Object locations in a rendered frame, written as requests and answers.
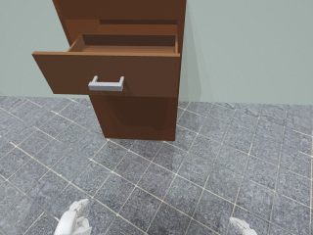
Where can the handle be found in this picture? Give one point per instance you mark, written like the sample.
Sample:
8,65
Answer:
105,86

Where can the drawer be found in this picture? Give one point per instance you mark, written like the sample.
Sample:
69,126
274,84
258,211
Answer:
149,64

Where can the cabinet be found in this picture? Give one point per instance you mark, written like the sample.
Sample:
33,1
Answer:
129,117

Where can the robot right hand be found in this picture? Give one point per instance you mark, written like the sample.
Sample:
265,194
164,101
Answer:
241,226

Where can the robot left hand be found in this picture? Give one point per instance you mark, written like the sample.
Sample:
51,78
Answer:
69,224

